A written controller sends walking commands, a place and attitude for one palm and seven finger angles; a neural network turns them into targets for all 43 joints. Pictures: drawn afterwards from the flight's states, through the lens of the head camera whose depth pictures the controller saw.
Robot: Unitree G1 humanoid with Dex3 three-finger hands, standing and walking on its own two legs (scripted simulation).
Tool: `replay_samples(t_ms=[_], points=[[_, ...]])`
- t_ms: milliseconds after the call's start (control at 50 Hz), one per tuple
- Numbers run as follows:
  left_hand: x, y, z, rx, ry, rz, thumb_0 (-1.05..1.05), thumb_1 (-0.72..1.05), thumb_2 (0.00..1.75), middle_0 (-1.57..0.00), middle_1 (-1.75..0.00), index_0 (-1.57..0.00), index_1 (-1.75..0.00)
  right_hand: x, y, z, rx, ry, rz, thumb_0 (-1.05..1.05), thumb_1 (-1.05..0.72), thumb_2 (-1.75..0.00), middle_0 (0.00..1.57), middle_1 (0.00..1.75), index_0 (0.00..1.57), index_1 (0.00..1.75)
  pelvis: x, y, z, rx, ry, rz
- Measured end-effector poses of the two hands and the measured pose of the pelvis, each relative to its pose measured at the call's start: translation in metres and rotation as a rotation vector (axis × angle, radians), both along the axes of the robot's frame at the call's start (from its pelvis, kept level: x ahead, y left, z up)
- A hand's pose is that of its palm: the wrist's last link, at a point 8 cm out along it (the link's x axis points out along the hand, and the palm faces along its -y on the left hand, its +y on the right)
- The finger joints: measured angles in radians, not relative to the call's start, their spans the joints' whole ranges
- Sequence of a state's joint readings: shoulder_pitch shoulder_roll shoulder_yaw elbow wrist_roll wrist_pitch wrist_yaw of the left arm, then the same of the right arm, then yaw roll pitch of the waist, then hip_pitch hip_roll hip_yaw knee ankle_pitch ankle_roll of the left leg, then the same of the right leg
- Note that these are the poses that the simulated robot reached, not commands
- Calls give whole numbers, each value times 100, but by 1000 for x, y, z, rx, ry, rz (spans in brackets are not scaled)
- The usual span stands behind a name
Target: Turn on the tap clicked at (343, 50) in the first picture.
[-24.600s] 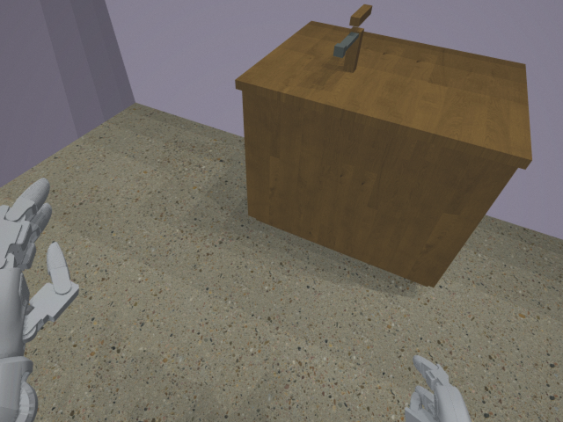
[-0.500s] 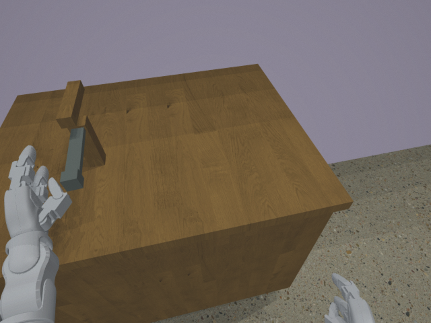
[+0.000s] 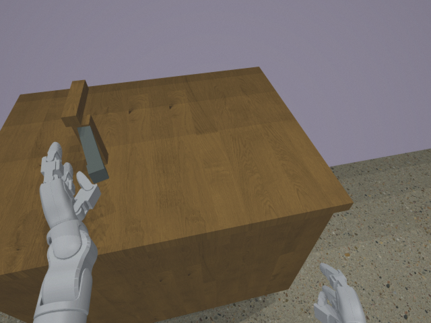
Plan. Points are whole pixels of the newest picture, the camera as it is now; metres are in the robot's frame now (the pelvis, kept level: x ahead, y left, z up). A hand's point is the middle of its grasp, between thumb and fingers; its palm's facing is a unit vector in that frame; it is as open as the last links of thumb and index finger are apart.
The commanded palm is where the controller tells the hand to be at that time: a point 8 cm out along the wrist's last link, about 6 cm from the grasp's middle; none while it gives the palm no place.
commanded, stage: push the lever round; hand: left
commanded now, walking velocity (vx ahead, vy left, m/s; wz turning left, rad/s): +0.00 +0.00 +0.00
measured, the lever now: (97, 171) +0.34 +0.26 +0.12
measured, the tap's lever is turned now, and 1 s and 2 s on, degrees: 16 45 74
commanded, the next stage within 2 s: lift the hand up off the lever in 2.00 s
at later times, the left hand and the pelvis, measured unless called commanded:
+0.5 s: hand (126, 175) +0.34 +0.20 +0.11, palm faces +0.64 -0.77 -0.05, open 7.7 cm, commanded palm +0.29 +0.23 +0.11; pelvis +0.01 +0.00 +0.00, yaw +0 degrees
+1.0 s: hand (144, 165) +0.36 +0.18 +0.11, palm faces +0.71 -0.70 -0.06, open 7.7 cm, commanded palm +0.32 +0.20 +0.11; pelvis +0.01 -0.01 +0.00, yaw +0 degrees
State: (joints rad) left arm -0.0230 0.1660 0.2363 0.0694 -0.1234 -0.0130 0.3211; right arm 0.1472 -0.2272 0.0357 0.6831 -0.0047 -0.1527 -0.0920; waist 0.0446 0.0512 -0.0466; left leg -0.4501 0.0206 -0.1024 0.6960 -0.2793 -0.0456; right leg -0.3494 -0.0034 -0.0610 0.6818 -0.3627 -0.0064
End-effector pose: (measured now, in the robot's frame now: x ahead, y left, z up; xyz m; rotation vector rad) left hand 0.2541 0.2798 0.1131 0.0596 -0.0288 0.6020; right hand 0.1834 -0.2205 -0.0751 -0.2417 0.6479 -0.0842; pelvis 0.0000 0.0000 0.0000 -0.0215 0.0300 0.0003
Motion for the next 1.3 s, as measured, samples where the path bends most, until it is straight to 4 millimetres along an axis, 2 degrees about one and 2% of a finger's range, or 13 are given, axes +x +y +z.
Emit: replay_samples(t_ms=[140,440,900,1120,1300], points=[[6,-9,2,3,1,36,2,91,90,-15,-15,-15,-15,0,0,-2,1,26,-2,1,-90,-90,20,30,20,30,3,2,0,-1,0,-2],[27,-43,2,-15,27,79,1,92,90,-15,-15,-15,-15,5,-2,-5,2,73,-11,1,-90,-90,20,30,20,30,7,-1,1,4,3,-3],[46,-73,4,-43,59,179,1,92,91,-15,-15,-15,-15,16,-9,-6,8,111,-7,1,-90,-90,20,30,20,30,11,-10,3,6,0,4],[66,-83,3,-49,89,229,1,91,91,-15,-15,-15,-15,11,-10,-12,23,147,-11,1,-90,-90,20,30,20,30,11,-11,2,5,22,1],[74,-87,4,-48,101,267,1,91,90,-15,-15,-15,-15,0,-13,-18,25,186,-18,1,-90,-90,20,30,20,30,11,-11,0,4,35,-1]])
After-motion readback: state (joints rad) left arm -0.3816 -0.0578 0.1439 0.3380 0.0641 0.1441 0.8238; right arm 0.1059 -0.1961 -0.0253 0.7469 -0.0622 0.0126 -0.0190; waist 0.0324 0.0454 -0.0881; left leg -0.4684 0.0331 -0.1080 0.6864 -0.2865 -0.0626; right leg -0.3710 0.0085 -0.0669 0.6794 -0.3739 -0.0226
